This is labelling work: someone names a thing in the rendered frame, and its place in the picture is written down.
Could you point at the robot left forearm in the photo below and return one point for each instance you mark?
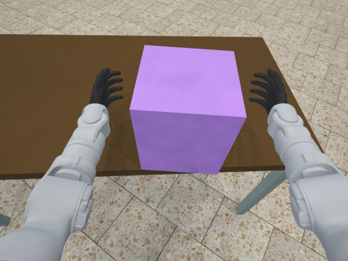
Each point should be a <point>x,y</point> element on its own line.
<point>83,151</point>

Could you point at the robot left upper arm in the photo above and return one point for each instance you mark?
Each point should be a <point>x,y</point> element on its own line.
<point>59,207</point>

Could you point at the right robot hand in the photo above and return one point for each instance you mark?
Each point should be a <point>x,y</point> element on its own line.
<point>275,90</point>

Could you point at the robot right forearm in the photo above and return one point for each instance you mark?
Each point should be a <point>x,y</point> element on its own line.
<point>297,150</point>

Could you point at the robot right upper arm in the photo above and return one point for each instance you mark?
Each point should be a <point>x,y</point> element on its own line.
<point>320,204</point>

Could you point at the carton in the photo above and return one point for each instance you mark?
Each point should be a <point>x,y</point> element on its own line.
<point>187,109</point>

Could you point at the left robot hand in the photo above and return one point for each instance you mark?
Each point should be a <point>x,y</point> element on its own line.
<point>100,93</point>

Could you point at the table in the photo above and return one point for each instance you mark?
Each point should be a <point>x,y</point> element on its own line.
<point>46,81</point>

